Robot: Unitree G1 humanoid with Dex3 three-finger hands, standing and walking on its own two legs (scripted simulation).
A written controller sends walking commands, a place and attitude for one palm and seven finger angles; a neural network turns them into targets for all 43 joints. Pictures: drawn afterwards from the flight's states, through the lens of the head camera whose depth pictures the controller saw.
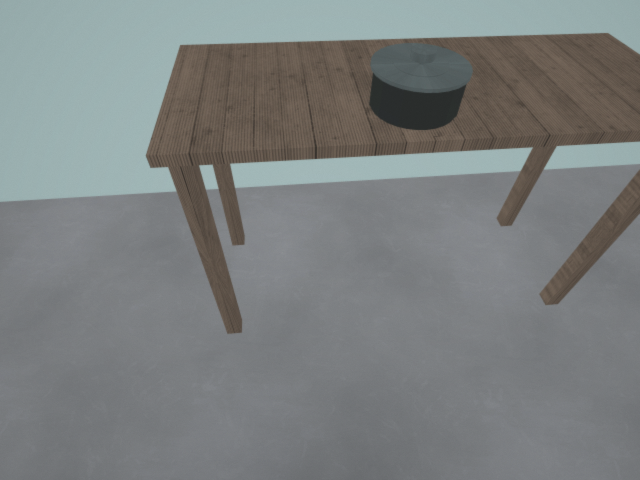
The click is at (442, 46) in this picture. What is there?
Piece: lid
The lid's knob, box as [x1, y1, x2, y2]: [410, 44, 436, 63]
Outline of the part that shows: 412,46 410,54 411,59 423,63 431,62 434,60 436,49 434,47 426,44 417,44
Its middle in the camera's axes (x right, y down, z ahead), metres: +0.21 -0.38 +0.79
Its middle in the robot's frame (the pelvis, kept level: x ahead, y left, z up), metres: +0.88 -0.16 +0.13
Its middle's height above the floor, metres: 0.91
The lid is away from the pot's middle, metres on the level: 0.00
